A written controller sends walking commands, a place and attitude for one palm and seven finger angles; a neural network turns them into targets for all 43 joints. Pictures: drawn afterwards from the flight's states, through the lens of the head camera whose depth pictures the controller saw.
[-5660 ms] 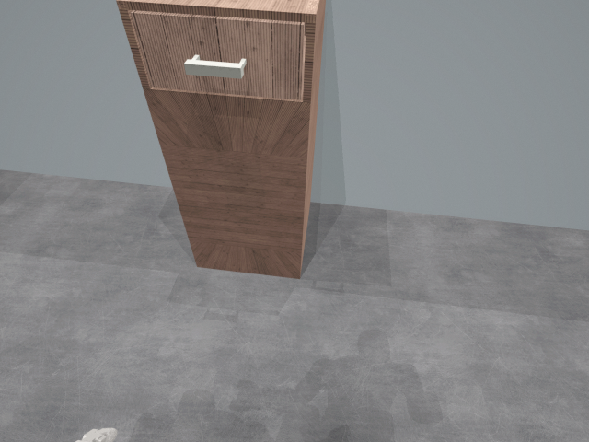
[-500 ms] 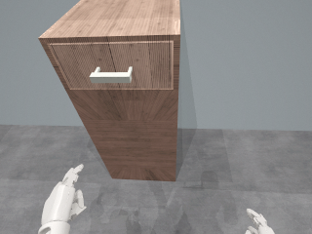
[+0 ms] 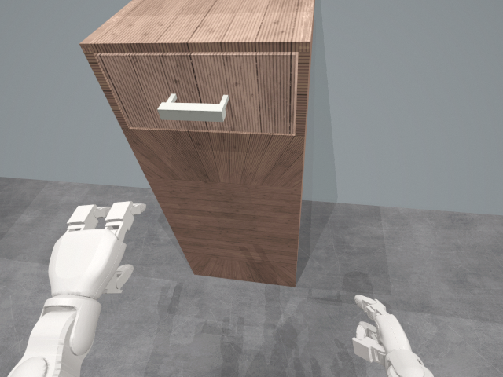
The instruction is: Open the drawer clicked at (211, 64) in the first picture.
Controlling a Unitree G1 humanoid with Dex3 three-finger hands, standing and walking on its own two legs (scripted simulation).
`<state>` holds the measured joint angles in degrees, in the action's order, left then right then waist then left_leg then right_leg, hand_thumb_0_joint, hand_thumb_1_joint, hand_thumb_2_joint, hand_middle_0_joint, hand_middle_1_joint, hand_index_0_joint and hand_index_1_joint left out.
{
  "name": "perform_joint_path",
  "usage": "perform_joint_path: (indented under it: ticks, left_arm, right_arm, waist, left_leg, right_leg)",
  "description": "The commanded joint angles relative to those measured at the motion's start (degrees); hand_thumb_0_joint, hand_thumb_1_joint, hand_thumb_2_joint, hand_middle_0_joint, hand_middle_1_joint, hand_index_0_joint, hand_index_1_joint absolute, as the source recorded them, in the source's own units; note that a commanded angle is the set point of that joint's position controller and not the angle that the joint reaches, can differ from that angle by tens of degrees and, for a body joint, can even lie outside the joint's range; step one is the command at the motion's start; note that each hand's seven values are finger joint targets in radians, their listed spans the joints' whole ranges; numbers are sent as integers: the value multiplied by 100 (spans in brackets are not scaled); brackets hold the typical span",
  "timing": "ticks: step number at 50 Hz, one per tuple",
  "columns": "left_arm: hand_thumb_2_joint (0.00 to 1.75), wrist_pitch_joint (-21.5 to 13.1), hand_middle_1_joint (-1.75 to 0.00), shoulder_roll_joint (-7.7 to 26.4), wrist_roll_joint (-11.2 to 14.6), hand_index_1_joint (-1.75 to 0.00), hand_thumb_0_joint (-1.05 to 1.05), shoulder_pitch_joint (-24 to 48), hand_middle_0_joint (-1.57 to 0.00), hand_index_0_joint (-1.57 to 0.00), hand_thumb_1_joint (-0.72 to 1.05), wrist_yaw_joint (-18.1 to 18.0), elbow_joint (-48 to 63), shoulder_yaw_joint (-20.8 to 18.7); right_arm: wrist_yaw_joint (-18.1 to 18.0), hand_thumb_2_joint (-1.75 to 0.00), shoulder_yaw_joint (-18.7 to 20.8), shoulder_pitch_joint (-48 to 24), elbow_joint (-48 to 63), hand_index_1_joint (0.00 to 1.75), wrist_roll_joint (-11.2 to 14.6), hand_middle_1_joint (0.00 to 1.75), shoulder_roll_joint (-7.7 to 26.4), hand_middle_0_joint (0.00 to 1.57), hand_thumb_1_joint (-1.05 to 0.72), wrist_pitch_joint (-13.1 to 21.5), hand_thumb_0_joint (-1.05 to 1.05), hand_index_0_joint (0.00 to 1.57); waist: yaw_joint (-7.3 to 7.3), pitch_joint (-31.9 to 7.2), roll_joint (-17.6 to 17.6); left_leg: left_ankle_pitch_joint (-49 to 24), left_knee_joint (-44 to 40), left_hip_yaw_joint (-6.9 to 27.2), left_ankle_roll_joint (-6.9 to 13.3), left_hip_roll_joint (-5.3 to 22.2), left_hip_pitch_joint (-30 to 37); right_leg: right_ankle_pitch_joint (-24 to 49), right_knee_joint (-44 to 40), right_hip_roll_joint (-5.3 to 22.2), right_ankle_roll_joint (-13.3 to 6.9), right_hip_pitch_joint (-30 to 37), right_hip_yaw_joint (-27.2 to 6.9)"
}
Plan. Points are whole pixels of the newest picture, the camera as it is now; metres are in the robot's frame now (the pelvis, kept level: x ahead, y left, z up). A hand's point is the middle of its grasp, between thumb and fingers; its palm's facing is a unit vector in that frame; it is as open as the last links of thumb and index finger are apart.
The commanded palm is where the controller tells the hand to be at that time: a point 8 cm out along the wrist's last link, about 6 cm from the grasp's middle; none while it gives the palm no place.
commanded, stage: raise the hand with hooked fingers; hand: left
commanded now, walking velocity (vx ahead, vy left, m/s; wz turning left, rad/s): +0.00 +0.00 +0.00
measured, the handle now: (195, 105) +0.57 +0.19 +0.14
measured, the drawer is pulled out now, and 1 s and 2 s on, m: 0.00 0.00 0.00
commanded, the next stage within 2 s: move the hooked fingers above the handle in 1.26 s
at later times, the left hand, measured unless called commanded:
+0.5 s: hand (71, 203) +0.28 +0.28 +0.18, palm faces +0.16 -0.05 -0.99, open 13.2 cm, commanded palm +0.24 +0.27 +0.24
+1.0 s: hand (53, 170) +0.29 +0.28 +0.23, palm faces +0.06 -0.03 -1.00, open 13.9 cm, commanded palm +0.25 +0.28 +0.30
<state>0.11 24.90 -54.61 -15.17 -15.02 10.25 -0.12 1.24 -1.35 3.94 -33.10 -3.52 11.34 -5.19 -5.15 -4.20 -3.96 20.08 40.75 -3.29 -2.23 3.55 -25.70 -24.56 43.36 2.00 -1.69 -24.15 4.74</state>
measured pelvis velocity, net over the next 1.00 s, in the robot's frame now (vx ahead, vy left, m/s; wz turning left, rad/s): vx -0.03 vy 0.03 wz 0.01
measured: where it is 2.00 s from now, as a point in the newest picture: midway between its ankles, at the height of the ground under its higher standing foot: outside the picture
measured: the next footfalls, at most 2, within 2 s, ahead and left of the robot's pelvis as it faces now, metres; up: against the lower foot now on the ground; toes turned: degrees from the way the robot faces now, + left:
none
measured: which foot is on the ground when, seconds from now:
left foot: down 0.00-1.00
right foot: down 0.00-1.00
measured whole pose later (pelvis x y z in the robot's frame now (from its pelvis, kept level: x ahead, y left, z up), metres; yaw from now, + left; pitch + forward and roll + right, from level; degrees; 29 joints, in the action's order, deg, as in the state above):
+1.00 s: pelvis -0.03 +0.03 +0.03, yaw +1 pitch -2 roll +0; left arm 1.7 38.1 -43.0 15.8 17.8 5.8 -3.0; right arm 1.2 -1.6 7.1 -35.2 1.6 17.3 -6.4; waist -4.6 1.4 -6.1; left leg 8.9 22.0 -3.8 0.6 0.8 -11.5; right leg -12.5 23.6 3.3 0.8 -9.4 4.9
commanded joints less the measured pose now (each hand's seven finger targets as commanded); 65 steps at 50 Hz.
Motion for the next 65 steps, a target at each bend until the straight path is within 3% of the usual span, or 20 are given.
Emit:
perform_joint_path:
  ticks: [1,2,5,8,10,14,18,22,24,30,32,33,39,43,47,52,57,60,63,65]
  left_arm:
    - [53,446,-86,1299,294,-86,0,-460,-26,-26,4,552,875,-856]
    - [52,460,-87,1439,362,-87,0,-543,-26,-26,1,640,929,-1040]
    - [49,262,-92,1457,492,-92,0,-70,-27,-27,-6,722,1672,-1069]
    - [46,-85,-96,1560,550,-96,0,545,-27,-27,-13,523,2183,-1194]
    - [44,-255,-99,1454,520,-99,0,814,-28,-28,-17,426,2098,-1127]
    - [40,-140,-105,1513,446,-105,0,1649,-28,-28,-27,501,1559,-999]
    - [36,274,-111,1597,489,-111,0,2593,-29,-29,-36,905,1100,-693]
    - [32,467,-117,2115,584,-117,0,3211,-30,-30,-45,1411,1192,-919]
    - [30,475,-120,2113,611,-120,0,3439,-30,-30,-50,1656,1218,-816]
    - [30,535,-120,2390,806,-120,0,4127,-30,-30,-50,2235,699,-1033]
    - [30,543,-120,2505,857,-120,0,4422,-30,-30,-50,2387,584,-1143]
    - [30,522,-120,2460,869,-120,0,4674,-30,-30,-50,2477,541,-1000]
    - [30,362,-120,2722,986,-120,0,5650,-30,-30,-50,2827,484,-988]
    - [30,286,-120,2514,1073,-120,0,4904,-30,-30,-50,3075,135,-959]
    - [30,96,-120,2760,1200,-120,0,4722,-30,-30,-50,3104,524,-1320]
    - [30,-253,-120,3077,1257,-120,0,5047,-30,-30,-50,2733,1109,-1704]
    - [30,-134,-120,2995,1307,-120,0,5034,-30,-30,-50,2406,512,-1788]
    - [30,111,-120,2726,1241,-120,0,5057,-30,-30,-50,2402,134,-1426]
    - [30,349,-120,2393,1155,-120,0,4909,-30,-30,-50,2595,66,-954]
    - [30,402,-120,2352,1083,-120,0,4887,-30,-30,-50,2734,299,-783]
  right_arm:
    - [-123,-90,232,-772,1049,30,189,30,767,20,-90,118,0,20]
    - [-131,-90,214,-833,1084,30,222,30,803,20,-90,110,0,20]
    - [-185,-90,231,-735,1111,30,214,30,831,20,-90,128,0,20]
    - [-264,-90,266,-662,1053,30,191,30,845,20,-90,263,0,20]
    - [-264,-90,317,-582,911,30,185,30,832,20,-90,315,0,20]
    - [-241,-90,401,-561,680,30,278,30,862,20,-90,278,0,20]
    - [-247,-90,349,-735,626,30,422,30,879,20,-90,168,0,20]
    - [-245,-90,285,-948,712,30,446,30,918,20,-90,123,0,20]
    - [-218,-90,249,-915,669,30,424,30,894,20,-90,74,0,20]
    - [-131,-90,153,-900,635,30,443,30,966,20,-90,-2,0,20]
    - [-99,-90,139,-936,651,30,474,30,976,20,-90,22,0,20]
    - [-96,-90,127,-905,636,30,459,30,985,20,-90,23,0,20]
    - [-120,-90,156,-807,646,30,499,30,1045,20,-90,141,0,20]
    - [-57,-90,171,-718,685,30,527,30,1075,20,-90,159,0,20]
    - [-20,-90,209,-750,801,30,538,30,1130,20,-90,198,0,20]
    - [-36,-90,246,-687,767,30,484,30,1086,20,-90,335,0,20]
    - [-42,-90,283,-588,580,30,528,30,1101,20,-90,367,0,20]
    - [-42,-90,262,-641,559,30,554,30,1113,20,-90,306,0,20]
    - [-39,-90,222,-750,621,30,588,30,1116,20,-90,262,0,20]
    - [-41,-90,211,-795,704,30,589,30,1125,20,-90,241,0,20]
  waist:
    - [-181,-941,946]
    - [-212,-925,860]
    - [-149,-943,611]
    - [-86,-1071,242]
    - [-11,-872,66]
    - [83,-671,89]
    - [85,-638,94]
    - [-49,-889,-109]
    - [-33,-893,-222]
    - [-5,-585,113]
    - [-18,-631,106]
    - [17,-636,72]
    - [68,-968,-11]
    - [-7,-825,196]
    - [-78,-920,258]
    - [-113,-1123,-44]
    - [-107,-858,11]
    - [-60,-701,100]
    - [-2,-737,238]
    - [14,-815,228]
  left_leg:
    - [-1867,-785,-13,383,-528,598]
    - [-1919,-867,-17,365,-499,639]
    - [-2071,-1044,-13,392,-468,933]
    - [-2152,-1116,28,393,-456,1304]
    - [-2195,-1169,73,377,-464,1474]
    - [-1987,-1370,111,359,-438,1695]
    - [-1826,-1692,167,323,-431,1789]
    - [-2203,-1863,246,324,-439,2008]
    - [-2450,-1947,248,311,-414,2118]
    - [-2325,-2125,234,286,-385,1978]
    - [-2216,-2121,247,286,-388,1969]
    - [-2140,-2142,225,288,-403,1974]
    - [-1918,-2124,264,332,-464,2104]
    - [-1921,-2132,236,332,-463,1940]
    - [-1943,-2069,214,364,-472,1885]
    - [-1985,-2034,231,372,-481,2050]
    - [-1937,-2049,196,318,-456,1879]
    - [-1678,-2092,123,308,-458,1746]
    - [-1550,-2090,88,321,-478,1710]
    - [-1511,-2085,103,347,-501,1746]
  right_leg:
    - [3418,-979,-50,186,1473,-592]
    - [3474,-1027,-54,180,1606,-592]
    - [3468,-1222,-18,203,1638,-478]
    - [3137,-1413,-23,174,1533,-428]
    - [2810,-1513,-59,126,1293,-328]
    - [2174,-1709,-101,87,1116,-204]
    - [1840,-1856,-132,80,1318,-180]
    - [2130,-1943,-194,43,1784,-230]
    - [2218,-1978,-188,36,1861,-191]
    - [2144,-2183,-222,55,1870,-137]
    - [2029,-2222,-261,39,1864,-151]
    - [1954,-2234,-209,46,1840,-139]
    - [1782,-2292,-184,49,1808,-178]
    - [1829,-2265,-179,49,1817,-139]
    - [1953,-2233,-196,69,1912,-181]
    - [1815,-2249,-197,73,1906,-201]
    - [1762,-2304,-177,74,1804,-197]
    - [1579,-2317,-116,92,1714,-216]
    - [1526,-2305,-95,107,1739,-243]
    - [1538,-2291,-97,117,1749,-256]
